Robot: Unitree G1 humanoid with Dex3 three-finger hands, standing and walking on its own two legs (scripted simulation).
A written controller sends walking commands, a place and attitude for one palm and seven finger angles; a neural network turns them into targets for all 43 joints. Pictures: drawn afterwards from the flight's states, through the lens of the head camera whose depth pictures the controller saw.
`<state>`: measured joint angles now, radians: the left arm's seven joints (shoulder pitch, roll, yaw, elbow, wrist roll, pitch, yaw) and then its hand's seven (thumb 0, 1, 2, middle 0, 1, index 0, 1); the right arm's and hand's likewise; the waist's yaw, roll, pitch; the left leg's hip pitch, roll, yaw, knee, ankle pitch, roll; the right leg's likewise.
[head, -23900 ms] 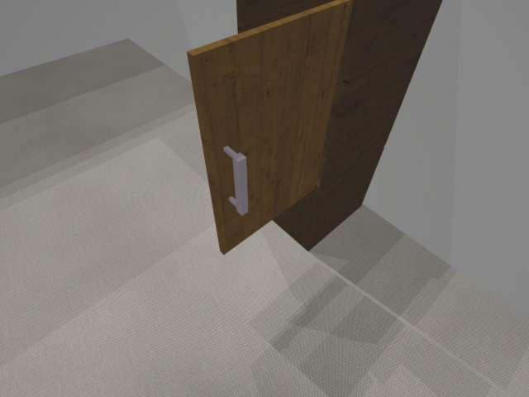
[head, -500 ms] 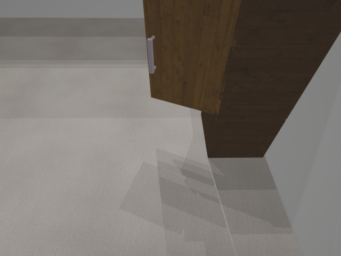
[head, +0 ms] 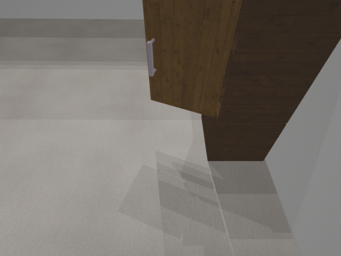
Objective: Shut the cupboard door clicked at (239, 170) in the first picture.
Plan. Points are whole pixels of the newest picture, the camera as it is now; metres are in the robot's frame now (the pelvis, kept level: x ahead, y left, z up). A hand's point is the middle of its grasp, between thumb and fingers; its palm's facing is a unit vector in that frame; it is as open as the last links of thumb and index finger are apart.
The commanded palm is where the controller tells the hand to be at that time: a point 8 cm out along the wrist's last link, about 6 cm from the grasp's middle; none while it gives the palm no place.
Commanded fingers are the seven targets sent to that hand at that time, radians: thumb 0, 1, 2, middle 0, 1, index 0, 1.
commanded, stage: walk to a spot facing it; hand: left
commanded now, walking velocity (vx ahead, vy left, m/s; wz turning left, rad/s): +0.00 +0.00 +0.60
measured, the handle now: (152, 57) +0.98 +0.14 -0.05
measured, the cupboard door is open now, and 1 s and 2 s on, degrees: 68 68 68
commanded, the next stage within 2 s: turn to face it in 1.48 s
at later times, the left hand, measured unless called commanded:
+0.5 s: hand out of the picture +0.02 +0.23 -0.18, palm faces +0.28 -0.93 -0.25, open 7.4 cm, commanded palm none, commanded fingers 0.00 0.90 0.90 -0.20 -0.30 -0.20 -0.30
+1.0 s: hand out of the picture -0.12 +0.18 -0.18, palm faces +0.65 -0.72 -0.23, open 7.4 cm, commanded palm none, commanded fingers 0.00 0.90 0.90 -0.20 -0.30 -0.20 -0.30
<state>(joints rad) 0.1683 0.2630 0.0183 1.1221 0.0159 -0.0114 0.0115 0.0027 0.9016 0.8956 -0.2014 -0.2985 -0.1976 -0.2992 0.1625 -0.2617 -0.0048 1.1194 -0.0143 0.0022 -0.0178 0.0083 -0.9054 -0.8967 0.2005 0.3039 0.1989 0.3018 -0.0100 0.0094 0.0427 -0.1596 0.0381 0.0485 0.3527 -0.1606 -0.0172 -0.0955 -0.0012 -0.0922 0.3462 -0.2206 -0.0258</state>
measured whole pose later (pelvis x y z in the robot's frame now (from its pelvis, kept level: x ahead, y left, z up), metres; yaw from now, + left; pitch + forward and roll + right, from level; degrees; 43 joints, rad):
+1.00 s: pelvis +0.02 +0.02 -0.02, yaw +39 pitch +1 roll +1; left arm 0.35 0.23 0.07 0.95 0.03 -0.03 -0.01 0.00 0.90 0.90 -0.20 -0.30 -0.20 -0.30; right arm 0.14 -0.28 -0.06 0.89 -0.03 0.03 0.05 0.01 -0.91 -0.90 0.20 0.30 0.19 0.30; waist 0.02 -0.04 0.09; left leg -0.33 0.05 0.10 0.56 -0.33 0.01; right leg -0.11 -0.20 -0.26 0.55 -0.41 0.08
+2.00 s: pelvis +0.21 +0.22 -0.03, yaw +48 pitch -1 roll +1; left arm 0.29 0.18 0.07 0.97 0.03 0.03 -0.01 0.00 0.91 0.90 -0.20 -0.30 -0.19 -0.30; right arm 0.09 -0.15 -0.02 0.96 -0.02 0.04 -0.01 0.01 -0.90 -0.90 0.20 0.30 0.20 0.30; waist 0.05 0.01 0.08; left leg -0.33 0.13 0.24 0.68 -0.32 0.00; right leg -0.32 -0.04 -0.07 0.66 -0.32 -0.01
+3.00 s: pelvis +0.23 +0.28 -0.02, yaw +12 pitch +1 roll -2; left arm 0.19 0.24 0.07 0.89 0.02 0.08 -0.02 0.01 0.90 0.90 -0.20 -0.30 -0.20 -0.30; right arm 0.16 -0.21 -0.02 0.86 -0.02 0.00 -0.02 0.01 -0.91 -0.90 0.20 0.30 0.20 0.30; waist 0.01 -0.04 0.09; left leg -0.35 0.06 0.06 0.63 -0.30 0.00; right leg -0.41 0.05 0.09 0.85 -0.50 0.03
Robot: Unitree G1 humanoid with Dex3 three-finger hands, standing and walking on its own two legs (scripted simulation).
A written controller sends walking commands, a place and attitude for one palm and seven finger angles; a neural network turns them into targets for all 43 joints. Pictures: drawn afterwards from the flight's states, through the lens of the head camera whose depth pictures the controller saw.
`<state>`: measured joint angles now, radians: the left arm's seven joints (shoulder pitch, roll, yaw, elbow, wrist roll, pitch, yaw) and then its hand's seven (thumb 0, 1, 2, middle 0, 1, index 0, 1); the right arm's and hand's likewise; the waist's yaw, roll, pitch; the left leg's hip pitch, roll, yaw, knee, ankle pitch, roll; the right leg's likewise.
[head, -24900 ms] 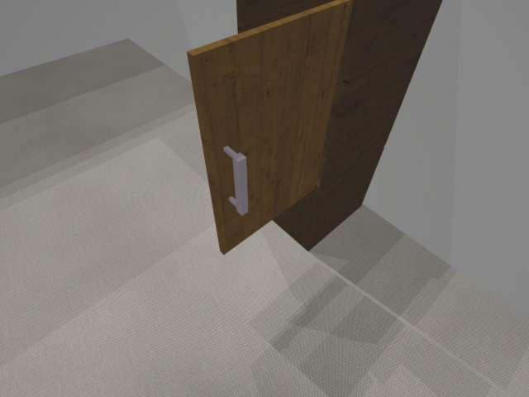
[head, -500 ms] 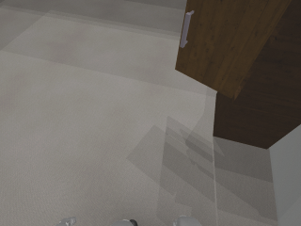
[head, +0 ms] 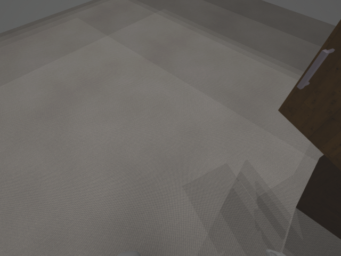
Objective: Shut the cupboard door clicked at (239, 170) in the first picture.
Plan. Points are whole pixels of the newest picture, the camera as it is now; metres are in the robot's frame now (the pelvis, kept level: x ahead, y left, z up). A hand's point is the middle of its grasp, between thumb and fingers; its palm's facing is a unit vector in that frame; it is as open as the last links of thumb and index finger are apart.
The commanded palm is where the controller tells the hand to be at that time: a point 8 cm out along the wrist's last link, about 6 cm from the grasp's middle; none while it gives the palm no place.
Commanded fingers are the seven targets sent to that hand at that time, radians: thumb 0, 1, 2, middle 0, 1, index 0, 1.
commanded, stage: walk to a spot facing it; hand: left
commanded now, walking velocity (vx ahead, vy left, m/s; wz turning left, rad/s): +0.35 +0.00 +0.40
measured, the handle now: (315, 69) +0.82 -0.52 -0.04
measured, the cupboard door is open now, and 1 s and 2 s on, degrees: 68 68 68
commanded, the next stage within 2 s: turn to face it in 0.48 s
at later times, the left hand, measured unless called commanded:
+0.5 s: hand (112, 229) +0.19 +0.17 -0.15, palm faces +0.23 -0.95 -0.23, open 7.4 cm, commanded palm none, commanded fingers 0.00 0.90 0.90 -0.20 -0.30 -0.20 -0.30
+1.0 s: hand (101, 205) +0.26 +0.23 -0.17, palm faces +0.24 -0.94 -0.23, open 7.4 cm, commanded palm none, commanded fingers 0.00 0.90 0.90 -0.20 -0.30 -0.20 -0.30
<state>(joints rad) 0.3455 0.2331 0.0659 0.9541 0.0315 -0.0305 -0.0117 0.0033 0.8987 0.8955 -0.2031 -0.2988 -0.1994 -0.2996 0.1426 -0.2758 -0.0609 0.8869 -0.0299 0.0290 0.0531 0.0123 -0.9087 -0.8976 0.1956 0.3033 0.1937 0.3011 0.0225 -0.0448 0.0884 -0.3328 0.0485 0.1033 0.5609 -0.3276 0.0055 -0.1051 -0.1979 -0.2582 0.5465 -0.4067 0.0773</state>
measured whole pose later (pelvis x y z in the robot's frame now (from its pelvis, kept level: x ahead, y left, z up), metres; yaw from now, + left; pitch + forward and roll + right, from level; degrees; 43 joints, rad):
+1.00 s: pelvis +0.28 +0.03 -0.01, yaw +8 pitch -1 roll +1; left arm 0.29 0.18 0.07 0.97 0.03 0.03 -0.01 0.00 0.91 0.90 -0.20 -0.30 -0.19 -0.30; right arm 0.09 -0.15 -0.02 0.96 -0.02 0.04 -0.01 0.01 -0.90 -0.90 0.20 0.30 0.20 0.30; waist 0.05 0.01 0.08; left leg -0.33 0.13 0.24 0.68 -0.32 0.00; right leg -0.32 -0.04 -0.07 0.66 -0.32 -0.01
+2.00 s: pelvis +0.33 +0.07 +0.00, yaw -28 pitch +1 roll -2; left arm 0.19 0.24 0.07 0.89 0.02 0.08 -0.02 0.01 0.90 0.90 -0.20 -0.30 -0.20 -0.30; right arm 0.16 -0.21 -0.02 0.86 -0.02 0.00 -0.02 0.01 -0.91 -0.90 0.20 0.30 0.20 0.30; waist 0.01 -0.04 0.09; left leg -0.35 0.06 0.06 0.63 -0.30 0.00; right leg -0.41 0.05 0.09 0.85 -0.50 0.03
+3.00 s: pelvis +0.33 +0.03 +0.00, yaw -56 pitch +1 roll -1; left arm 0.15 0.22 0.05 0.92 0.03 0.04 -0.01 0.00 0.90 0.90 -0.20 -0.30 -0.19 -0.30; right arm 0.25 -0.22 -0.04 0.97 -0.02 0.04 -0.02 0.01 -0.90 -0.90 0.20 0.30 0.20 0.30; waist -0.02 0.04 0.07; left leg -0.32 0.12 0.11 0.71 -0.44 -0.04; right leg -0.26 0.01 -0.04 0.56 -0.32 -0.02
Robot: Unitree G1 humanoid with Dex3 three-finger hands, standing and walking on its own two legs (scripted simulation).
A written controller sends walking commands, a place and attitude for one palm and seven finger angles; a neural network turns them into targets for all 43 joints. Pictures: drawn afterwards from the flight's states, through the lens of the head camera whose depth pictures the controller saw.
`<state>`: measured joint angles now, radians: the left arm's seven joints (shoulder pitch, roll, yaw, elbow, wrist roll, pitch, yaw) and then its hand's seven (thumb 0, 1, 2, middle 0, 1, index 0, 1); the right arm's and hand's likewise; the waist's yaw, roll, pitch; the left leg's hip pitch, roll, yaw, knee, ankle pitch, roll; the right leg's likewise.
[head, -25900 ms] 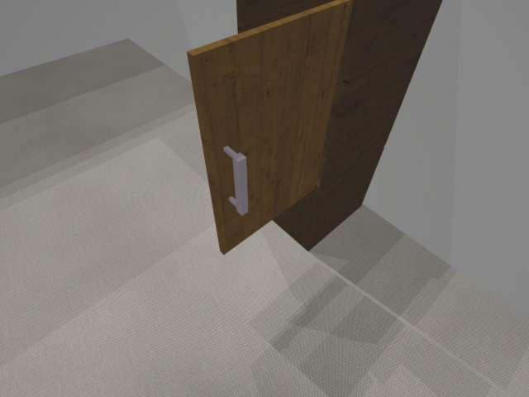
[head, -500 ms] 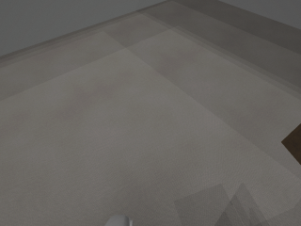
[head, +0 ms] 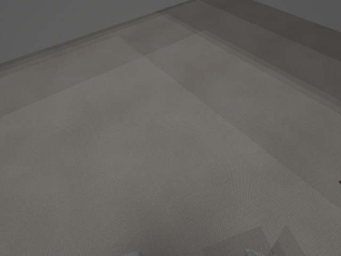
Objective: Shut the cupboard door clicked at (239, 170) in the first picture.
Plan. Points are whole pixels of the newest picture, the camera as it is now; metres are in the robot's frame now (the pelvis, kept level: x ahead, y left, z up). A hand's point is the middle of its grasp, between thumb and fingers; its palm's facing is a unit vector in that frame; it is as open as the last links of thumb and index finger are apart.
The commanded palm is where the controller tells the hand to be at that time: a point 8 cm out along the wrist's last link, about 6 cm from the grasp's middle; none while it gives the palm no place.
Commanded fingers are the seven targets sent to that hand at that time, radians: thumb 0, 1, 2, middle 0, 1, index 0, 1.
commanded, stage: turn to face it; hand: left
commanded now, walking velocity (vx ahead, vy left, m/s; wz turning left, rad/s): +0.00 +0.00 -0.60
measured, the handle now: out of the picture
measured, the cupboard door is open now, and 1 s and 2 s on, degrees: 68 68 68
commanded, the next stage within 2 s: take the last steps up to it in 1.86 s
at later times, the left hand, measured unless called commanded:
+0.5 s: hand (115, 215) +0.23 +0.19 -0.13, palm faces -0.31 -0.92 -0.24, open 7.4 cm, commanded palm none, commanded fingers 0.00 0.90 0.90 -0.20 -0.30 -0.20 -0.30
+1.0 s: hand (132, 216) +0.24 +0.15 -0.17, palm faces -0.56 -0.81 -0.19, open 7.4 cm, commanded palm none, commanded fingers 0.00 0.90 0.90 -0.20 -0.30 -0.20 -0.30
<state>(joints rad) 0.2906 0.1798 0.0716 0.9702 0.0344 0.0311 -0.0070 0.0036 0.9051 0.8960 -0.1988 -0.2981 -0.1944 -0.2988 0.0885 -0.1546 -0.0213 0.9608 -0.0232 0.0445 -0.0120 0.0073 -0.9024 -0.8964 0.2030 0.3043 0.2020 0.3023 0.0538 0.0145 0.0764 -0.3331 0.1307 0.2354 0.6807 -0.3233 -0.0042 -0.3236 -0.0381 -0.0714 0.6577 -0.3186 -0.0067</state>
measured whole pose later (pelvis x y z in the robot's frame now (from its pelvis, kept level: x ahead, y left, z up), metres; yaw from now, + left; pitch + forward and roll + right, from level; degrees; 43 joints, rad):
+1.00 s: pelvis +0.06 +0.03 +0.01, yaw -36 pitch +1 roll -2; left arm 0.19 0.24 0.07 0.89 0.02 0.08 -0.02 0.01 0.90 0.90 -0.20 -0.30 -0.20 -0.30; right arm 0.16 -0.21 -0.02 0.86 -0.02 0.00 -0.02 0.01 -0.91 -0.90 0.20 0.30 0.20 0.30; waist 0.01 -0.04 0.09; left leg -0.35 0.06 0.06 0.63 -0.30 0.00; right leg -0.41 0.05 0.09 0.85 -0.50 0.03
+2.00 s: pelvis +0.05 +0.00 +0.01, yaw -65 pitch +1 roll -1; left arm 0.15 0.22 0.05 0.92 0.03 0.04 -0.01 0.00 0.90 0.90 -0.20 -0.30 -0.19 -0.30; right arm 0.25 -0.22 -0.04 0.97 -0.02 0.04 -0.02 0.01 -0.90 -0.90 0.20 0.30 0.20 0.30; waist -0.02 0.04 0.07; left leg -0.32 0.12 0.11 0.71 -0.44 -0.04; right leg -0.26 0.01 -0.04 0.56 -0.32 -0.02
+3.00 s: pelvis +0.10 -0.28 +0.01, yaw -69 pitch +0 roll -1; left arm 0.28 0.16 0.03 1.11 0.01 -0.01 0.04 0.00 0.92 0.90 -0.20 -0.30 -0.20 -0.30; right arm 0.17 -0.15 0.00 1.03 -0.01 -0.04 -0.03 0.01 -0.92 -0.90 0.20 0.30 0.19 0.30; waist 0.02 -0.04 0.03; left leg -0.30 0.05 0.10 0.55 -0.25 0.02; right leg -0.11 0.01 -0.12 0.47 -0.34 -0.02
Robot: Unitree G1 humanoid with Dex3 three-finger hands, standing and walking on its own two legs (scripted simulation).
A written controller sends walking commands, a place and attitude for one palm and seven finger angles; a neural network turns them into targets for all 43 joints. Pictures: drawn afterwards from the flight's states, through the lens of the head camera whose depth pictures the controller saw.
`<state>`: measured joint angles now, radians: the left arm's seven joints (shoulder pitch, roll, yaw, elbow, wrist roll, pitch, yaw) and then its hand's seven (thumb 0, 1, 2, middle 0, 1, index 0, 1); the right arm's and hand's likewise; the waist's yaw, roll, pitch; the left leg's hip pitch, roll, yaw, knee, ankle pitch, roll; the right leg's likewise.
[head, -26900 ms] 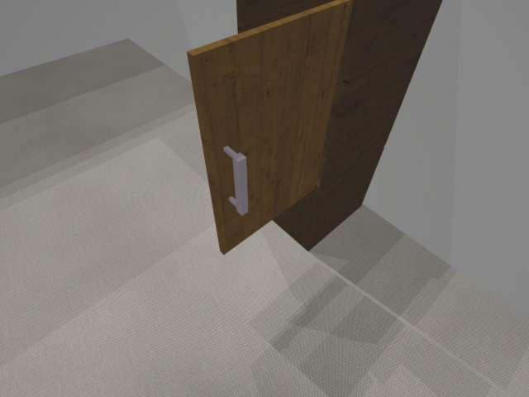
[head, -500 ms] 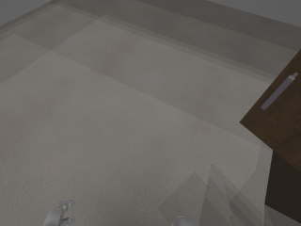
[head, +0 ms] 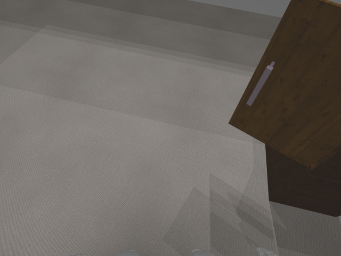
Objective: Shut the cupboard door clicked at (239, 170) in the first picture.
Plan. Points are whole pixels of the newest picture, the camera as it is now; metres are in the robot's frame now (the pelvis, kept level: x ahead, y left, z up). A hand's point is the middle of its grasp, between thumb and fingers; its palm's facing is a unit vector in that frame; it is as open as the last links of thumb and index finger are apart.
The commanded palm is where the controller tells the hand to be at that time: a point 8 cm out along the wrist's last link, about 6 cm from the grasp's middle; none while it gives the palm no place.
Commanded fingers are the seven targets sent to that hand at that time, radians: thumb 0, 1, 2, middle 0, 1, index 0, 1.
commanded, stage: turn to face it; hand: left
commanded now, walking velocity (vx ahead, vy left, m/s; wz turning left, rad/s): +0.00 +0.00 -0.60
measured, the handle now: (260, 84) +0.70 -0.29 -0.03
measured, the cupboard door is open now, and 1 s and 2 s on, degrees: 68 68 68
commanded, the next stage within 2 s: take the last steps up to it in 0.86 s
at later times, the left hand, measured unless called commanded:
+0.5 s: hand (115, 246) +0.15 +0.14 -0.14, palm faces -0.29 -0.92 -0.27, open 7.4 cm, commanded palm none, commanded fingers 0.00 0.90 0.90 -0.20 -0.30 -0.20 -0.30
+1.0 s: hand (134, 232) +0.19 +0.10 -0.15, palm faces -0.47 -0.85 -0.25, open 7.4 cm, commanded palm none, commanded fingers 0.00 0.90 0.90 -0.20 -0.30 -0.20 -0.30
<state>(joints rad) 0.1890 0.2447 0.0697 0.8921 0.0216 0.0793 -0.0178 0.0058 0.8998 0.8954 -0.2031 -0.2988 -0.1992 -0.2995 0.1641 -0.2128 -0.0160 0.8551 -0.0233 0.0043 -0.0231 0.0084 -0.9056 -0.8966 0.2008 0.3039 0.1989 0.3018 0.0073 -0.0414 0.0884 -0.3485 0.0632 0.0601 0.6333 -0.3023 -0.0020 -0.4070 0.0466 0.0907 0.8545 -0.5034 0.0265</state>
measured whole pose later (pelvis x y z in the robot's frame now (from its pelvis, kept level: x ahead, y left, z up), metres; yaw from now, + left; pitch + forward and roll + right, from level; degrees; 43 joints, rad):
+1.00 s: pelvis +0.01 -0.03 +0.00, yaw -28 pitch +1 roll -1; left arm 0.15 0.22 0.05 0.92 0.03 0.04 -0.01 0.00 0.90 0.90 -0.20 -0.30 -0.19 -0.30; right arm 0.25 -0.22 -0.04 0.97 -0.02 0.04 -0.02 0.01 -0.90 -0.90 0.20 0.30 0.20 0.30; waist -0.02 0.04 0.07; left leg -0.32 0.12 0.11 0.71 -0.44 -0.04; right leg -0.26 0.01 -0.04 0.56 -0.32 -0.02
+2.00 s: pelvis +0.21 -0.22 +0.01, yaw -33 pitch +0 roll -1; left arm 0.28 0.16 0.03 1.11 0.01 -0.01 0.04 0.00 0.92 0.90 -0.20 -0.30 -0.20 -0.30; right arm 0.17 -0.15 0.00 1.03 -0.01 -0.04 -0.03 0.01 -0.92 -0.90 0.20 0.30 0.19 0.30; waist 0.02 -0.04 0.03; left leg -0.30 0.05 0.10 0.55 -0.25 0.02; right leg -0.11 0.01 -0.12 0.47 -0.34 -0.02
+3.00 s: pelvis +0.20 -0.19 +0.02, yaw -34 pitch -2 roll +0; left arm 0.27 0.18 0.01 1.14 0.01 0.01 0.03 0.00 0.91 0.90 -0.20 -0.30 -0.19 -0.30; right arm 0.27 -0.13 0.01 1.12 -0.01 -0.01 -0.03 0.01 -0.92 -0.90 0.20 0.30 0.20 0.30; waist 0.01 -0.05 0.04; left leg -0.13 0.00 0.06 0.38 -0.22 0.02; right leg -0.11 -0.04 -0.03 0.37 -0.23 0.03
